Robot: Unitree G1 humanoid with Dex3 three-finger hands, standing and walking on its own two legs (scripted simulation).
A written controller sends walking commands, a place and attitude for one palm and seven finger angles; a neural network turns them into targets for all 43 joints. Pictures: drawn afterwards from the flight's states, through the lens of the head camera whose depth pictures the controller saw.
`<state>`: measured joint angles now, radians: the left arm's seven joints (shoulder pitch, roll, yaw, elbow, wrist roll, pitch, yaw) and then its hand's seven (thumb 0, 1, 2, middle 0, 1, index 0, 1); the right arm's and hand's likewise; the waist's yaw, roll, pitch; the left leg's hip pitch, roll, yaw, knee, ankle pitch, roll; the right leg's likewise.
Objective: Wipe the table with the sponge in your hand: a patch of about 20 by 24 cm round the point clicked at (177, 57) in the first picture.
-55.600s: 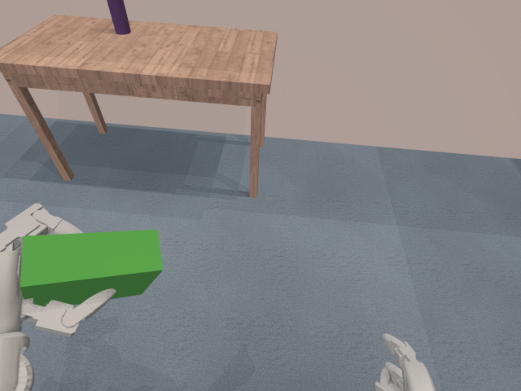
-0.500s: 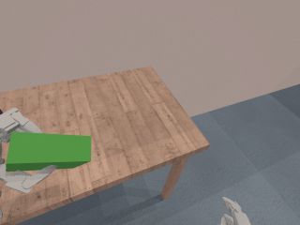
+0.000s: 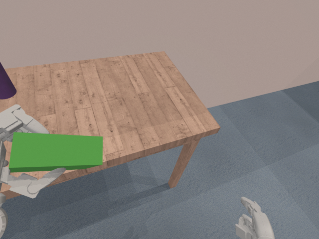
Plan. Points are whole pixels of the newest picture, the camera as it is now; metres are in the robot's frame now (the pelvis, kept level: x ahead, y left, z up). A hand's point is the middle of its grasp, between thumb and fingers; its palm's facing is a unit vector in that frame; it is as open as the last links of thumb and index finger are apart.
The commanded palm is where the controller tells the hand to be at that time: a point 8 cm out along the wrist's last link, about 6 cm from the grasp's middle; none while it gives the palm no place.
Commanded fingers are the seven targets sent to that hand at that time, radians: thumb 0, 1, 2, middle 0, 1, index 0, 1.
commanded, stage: step back with the hand held close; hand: left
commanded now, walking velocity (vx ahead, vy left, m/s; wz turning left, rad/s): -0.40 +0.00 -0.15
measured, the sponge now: (69, 154) +0.24 +0.20 +0.14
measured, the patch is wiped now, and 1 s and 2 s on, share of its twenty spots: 1.00 1.00 1.00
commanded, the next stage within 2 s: stop stepping back and stand still in 0.04 s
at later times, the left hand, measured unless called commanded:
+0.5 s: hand out of the picture +0.06 +0.26 +0.16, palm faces +0.38 -0.85 -0.36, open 9.5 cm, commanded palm +0.01 +0.28 +0.19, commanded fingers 0.00 0.10 1.30 -1.20 -1.60 -1.20 -1.60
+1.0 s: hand out of the picture -0.06 +0.24 +0.17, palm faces +0.40 -0.83 -0.39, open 9.5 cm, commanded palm -0.10 +0.27 +0.19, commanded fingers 0.00 0.10 1.30 -1.20 -1.60 -1.20 -1.60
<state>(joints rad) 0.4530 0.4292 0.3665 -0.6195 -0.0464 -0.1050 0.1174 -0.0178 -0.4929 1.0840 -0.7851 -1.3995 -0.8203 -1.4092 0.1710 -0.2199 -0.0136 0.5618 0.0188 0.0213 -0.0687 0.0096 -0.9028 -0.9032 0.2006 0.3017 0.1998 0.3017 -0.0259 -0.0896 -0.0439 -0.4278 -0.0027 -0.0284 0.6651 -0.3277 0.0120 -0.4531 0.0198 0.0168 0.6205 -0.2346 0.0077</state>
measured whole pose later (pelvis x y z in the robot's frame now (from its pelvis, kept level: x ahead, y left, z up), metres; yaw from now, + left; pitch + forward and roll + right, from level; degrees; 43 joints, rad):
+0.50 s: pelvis -0.15 +0.00 -0.01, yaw -2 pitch -1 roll -1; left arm 0.48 0.41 0.39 -0.50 -0.02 -0.07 0.12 -0.02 -0.49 1.08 -0.79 -1.40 -0.82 -1.41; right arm 0.27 -0.21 0.02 0.60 0.03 -0.06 -0.05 0.01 -0.90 -0.90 0.20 0.30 0.20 0.30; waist -0.03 -0.07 -0.09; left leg -0.43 0.00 -0.02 0.75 -0.31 0.02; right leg -0.48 0.03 -0.01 0.85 -0.37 0.01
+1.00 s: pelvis -0.26 -0.01 -0.01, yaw +0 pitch -2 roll -1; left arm 0.45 0.40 0.35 -0.44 -0.03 -0.08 0.10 -0.02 -0.49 1.08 -0.79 -1.40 -0.82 -1.41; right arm 0.32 -0.18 0.06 0.60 0.03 -0.13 -0.04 0.01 -0.90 -0.90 0.20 0.30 0.20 0.30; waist -0.01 -0.02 -0.10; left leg -0.41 0.05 0.02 0.73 -0.36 0.03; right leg -0.35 -0.01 -0.06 0.66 -0.34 -0.02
